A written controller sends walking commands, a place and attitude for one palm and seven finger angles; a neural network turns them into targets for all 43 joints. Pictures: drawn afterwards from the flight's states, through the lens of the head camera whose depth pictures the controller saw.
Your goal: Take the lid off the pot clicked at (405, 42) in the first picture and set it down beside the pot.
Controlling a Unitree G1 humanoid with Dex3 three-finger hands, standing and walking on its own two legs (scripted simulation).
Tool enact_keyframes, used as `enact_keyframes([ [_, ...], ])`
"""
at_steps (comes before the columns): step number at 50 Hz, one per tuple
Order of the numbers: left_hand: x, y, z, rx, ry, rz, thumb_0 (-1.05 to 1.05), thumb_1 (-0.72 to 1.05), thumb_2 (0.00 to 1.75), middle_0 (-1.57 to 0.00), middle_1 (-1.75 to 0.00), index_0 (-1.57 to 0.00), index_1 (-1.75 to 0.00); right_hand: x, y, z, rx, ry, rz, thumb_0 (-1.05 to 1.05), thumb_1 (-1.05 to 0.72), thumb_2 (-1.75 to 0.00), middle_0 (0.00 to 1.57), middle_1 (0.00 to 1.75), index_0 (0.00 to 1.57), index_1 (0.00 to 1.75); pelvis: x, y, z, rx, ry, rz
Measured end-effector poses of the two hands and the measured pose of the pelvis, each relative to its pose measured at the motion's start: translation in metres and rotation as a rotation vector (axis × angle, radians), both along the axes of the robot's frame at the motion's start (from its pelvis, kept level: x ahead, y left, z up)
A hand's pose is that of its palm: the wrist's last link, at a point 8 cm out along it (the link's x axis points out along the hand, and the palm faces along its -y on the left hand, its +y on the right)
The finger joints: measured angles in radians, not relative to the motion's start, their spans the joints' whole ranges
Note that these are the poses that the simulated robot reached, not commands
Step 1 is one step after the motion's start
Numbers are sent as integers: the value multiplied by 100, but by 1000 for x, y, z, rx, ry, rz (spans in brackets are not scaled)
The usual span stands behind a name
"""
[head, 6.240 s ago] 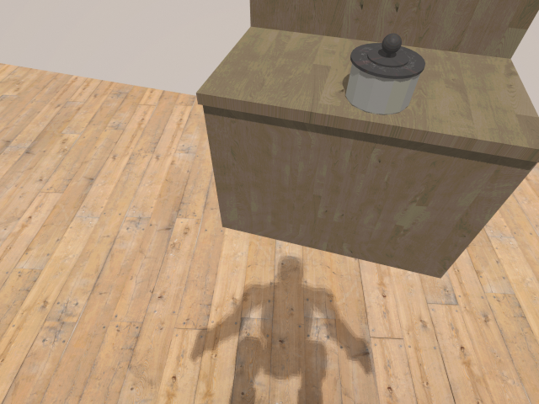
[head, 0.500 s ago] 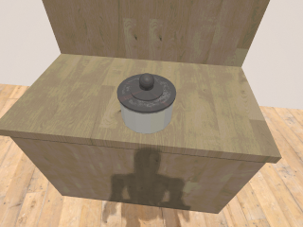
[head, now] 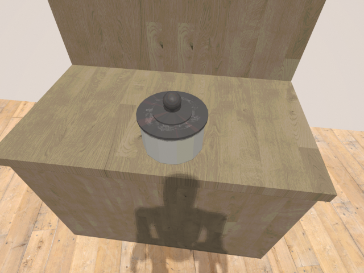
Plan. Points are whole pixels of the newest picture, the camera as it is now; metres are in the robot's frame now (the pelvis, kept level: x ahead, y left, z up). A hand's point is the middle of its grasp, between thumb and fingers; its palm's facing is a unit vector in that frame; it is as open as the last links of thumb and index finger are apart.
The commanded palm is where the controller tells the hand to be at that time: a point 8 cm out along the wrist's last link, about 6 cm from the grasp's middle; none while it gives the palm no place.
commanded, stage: look again from close up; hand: left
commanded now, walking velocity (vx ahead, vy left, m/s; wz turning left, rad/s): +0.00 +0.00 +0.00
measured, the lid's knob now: (172, 100) +0.51 +0.07 +0.11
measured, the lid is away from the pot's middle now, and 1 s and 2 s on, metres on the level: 0.00 0.00 0.00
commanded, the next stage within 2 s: lift the closed hand beside the body in 0.82 s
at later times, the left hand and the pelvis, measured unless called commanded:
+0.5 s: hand out of the picture -0.01 +0.14 -0.17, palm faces +0.03 -0.98 -0.19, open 7.3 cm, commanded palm none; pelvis +0.00 -0.03 +0.00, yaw +0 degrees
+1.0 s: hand out of the picture +0.03 +0.16 -0.15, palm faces +0.11 -0.96 -0.26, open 7.2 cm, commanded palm +0.09 +0.19 -0.06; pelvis +0.00 -0.03 +0.00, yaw +1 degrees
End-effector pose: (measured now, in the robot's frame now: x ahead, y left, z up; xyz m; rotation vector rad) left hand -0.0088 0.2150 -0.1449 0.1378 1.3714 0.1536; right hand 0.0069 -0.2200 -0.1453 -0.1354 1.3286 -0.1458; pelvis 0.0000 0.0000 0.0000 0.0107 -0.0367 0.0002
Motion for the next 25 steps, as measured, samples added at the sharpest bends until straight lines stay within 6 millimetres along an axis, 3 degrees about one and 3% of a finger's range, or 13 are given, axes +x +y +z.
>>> enact_keyframes([
  [12, 8, -10, 4, 18, -13, -3, 1, 91, 89, -20, -30, -20, -30, -14, -4, -3, 30, 44, -16, 0, -92, -90, 20, 30, 20, 30, 1, -15, 2, 1, 1, -1],
  [25, -3, -25, 4, 6, 15, 9, 1, 91, 89, -20, -30, -20, -30, -26, -11, -3, 41, 81, -22, 0, -91, -90, 20, 30, 20, 30, 0, -26, 3, 2, 8, -1],
])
